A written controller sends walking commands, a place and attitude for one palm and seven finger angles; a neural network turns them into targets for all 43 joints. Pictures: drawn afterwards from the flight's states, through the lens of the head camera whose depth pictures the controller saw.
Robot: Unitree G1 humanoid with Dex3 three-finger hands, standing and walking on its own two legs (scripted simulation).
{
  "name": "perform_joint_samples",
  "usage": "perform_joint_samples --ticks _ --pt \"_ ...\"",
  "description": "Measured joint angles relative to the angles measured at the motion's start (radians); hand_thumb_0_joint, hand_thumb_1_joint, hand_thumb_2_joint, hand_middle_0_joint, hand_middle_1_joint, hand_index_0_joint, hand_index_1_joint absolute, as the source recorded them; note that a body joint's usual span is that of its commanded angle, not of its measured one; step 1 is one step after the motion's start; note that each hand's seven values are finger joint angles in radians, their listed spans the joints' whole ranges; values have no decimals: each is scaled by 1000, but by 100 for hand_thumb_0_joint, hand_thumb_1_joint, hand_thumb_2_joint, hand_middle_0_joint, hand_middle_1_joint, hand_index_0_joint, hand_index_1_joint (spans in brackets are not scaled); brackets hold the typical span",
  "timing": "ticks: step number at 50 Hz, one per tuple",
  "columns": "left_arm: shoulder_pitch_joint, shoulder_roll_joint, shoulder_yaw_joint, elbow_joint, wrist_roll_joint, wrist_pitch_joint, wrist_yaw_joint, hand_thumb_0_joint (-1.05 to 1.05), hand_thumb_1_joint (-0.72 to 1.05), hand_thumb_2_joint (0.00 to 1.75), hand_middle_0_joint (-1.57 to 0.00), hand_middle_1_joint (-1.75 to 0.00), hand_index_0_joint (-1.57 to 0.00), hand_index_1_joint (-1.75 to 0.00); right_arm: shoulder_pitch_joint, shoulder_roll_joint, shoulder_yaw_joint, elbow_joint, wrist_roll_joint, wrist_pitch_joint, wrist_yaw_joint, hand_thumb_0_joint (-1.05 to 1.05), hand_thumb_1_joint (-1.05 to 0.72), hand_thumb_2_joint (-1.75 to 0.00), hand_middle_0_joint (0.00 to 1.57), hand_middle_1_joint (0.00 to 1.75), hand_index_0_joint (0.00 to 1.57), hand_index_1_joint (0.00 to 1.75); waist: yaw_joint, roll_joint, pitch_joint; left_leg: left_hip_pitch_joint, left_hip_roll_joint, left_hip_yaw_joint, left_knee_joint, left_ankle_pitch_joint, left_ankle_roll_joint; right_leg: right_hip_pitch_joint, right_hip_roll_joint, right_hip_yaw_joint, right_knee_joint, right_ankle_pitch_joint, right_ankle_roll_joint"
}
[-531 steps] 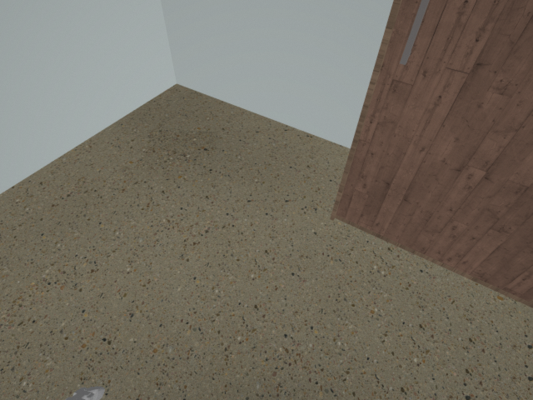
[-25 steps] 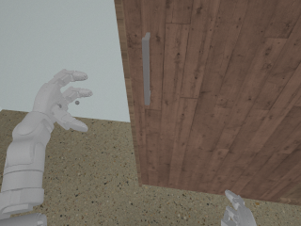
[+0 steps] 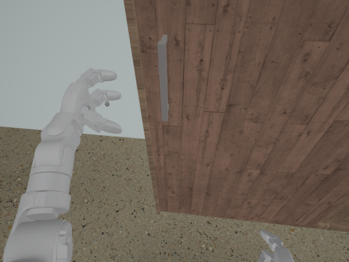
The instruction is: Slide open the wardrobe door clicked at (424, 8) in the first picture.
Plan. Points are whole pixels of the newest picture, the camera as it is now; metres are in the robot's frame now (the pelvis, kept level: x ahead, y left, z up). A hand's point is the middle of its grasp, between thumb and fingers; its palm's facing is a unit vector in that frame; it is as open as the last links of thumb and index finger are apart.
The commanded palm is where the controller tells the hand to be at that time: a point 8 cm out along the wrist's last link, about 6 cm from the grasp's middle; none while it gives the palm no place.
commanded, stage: move the hooked fingers beside the handle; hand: left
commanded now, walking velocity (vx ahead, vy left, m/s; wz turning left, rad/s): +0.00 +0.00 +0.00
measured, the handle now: (164, 82) +0.50 +0.06 +0.17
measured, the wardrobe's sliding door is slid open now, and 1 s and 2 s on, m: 0.00 0.00 0.00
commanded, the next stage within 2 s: feel for the door with the fingertips in 1.24 s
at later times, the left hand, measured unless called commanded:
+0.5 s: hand (136, 88) +0.46 +0.13 +0.18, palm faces -0.05 -1.00 +0.01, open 13.9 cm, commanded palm +0.43 +0.18 +0.18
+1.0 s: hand (138, 92) +0.45 +0.12 +0.17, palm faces -0.05 -1.00 -0.01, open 14.0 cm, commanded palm +0.43 +0.17 +0.18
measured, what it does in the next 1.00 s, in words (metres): stands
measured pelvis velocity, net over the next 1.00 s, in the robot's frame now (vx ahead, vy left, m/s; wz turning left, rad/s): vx -0.01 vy -0.01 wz -0.02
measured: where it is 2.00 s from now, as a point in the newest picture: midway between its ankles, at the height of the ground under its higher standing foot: outside the picture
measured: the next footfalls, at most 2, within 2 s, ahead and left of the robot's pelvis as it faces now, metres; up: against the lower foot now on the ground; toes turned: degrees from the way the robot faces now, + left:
none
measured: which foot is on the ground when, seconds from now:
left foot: down 0.00-1.00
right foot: down 0.00-1.00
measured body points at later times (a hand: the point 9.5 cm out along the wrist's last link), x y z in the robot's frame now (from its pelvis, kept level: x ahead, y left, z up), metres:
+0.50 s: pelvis +0.00 -0.01 +0.00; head +0.02 -0.01 +0.45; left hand +0.45 +0.18 +0.18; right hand +0.08 -0.26 -0.12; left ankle -0.01 +0.09 -0.73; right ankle -0.01 -0.10 -0.73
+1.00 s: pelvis -0.01 -0.01 +0.00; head +0.01 -0.02 +0.45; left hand +0.45 +0.17 +0.18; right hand +0.09 -0.26 -0.11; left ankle -0.01 +0.09 -0.74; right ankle -0.01 -0.10 -0.74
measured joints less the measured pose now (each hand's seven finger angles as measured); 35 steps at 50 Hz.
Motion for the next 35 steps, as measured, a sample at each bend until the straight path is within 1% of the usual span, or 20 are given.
perform_joint_samples --ticks 6,12,19,24,29,35 --pt "-56 -18 -7 73 11 -23 22 -2 -50 30 -30 -120 -30 -120 25 -4 -8 11 -4 12 7 1 -91 -90 20 30 20 30 -11 3 -4 -8 3 5 -2 0 -1 -11 2 5 1 1 -1" --pt "-115 -22 -8 164 30 -53 50 -2 -50 30 -30 -120 -30 -120 50 -6 -16 19 -7 21 10 1 -91 -90 20 30 20 30 -26 1 -3 -18 7 9 -1 1 -3 -23 7 9 2 4 -4" --pt "-205 -31 -14 285 46 -109 74 -2 -50 30 -30 -120 -30 -120 79 -10 -25 37 -13 17 13 1 -91 -90 20 30 20 30 -40 0 2 -37 10 10 2 3 -6 -42 10 8 5 6 -7" --pt "-273 -32 -3 385 63 -147 89 -2 -50 30 -30 -120 -31 -120 95 -11 -29 47 -19 15 18 1 -91 -90 20 30 20 30 -54 -3 -1 -54 13 13 4 4 -9 -62 13 11 10 8 -9" --pt "-266 -29 13 408 68 -189 91 -2 -50 30 -32 -122 -33 -122 123 -14 -35 45 -21 15 26 1 -91 -90 20 30 20 30 -54 1 -6 -58 17 21 2 3 -10 -71 16 18 14 8 -11" --pt "-251 -28 13 407 70 -203 86 -2 -50 30 -31 -121 -32 -121 130 -15 -38 42 -20 17 27 1 -91 -90 20 30 20 30 -56 1 -4 -58 21 22 5 2 -13 -71 21 20 15 9 -14"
